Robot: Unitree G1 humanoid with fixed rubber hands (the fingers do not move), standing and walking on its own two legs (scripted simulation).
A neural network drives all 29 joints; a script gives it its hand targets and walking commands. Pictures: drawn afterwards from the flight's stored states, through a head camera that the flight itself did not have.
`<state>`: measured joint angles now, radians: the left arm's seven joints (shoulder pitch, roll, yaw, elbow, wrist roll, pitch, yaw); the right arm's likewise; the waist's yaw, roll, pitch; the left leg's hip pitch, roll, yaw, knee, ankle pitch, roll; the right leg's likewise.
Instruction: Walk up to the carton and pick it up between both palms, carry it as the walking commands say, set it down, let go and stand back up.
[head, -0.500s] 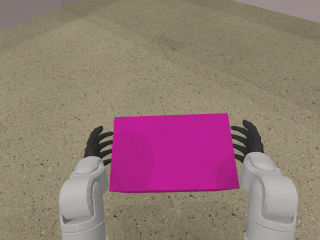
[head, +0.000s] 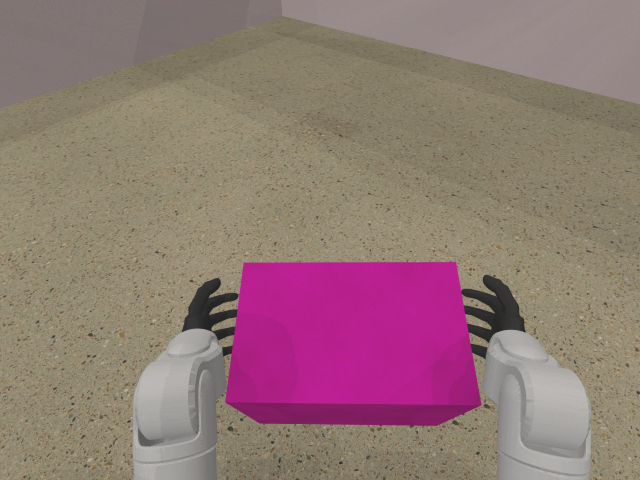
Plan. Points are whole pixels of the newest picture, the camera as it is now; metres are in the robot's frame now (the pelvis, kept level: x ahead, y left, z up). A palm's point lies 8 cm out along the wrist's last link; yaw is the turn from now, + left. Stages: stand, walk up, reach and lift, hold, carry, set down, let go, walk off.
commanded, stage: carry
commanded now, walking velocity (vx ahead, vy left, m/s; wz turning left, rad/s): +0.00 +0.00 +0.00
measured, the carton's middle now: (348, 350) +0.29 -0.02 +0.01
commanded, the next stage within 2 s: none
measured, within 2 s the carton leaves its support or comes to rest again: neither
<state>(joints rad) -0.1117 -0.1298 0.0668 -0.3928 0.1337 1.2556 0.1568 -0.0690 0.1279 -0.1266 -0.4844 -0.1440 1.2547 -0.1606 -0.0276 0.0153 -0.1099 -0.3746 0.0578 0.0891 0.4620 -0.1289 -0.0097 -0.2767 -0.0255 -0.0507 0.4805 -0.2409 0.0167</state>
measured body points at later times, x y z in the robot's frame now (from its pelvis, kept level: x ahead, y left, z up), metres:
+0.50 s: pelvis -0.02 +0.01 +0.00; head -0.03 +0.02 +0.45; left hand +0.24 +0.18 +0.08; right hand +0.25 -0.16 +0.09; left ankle +0.07 +0.12 -0.74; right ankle +0.01 -0.13 -0.74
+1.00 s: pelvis +0.02 +0.00 +0.00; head +0.02 +0.00 +0.45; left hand +0.30 +0.16 +0.06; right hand +0.30 -0.17 +0.07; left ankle +0.07 +0.12 -0.74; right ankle +0.01 -0.13 -0.74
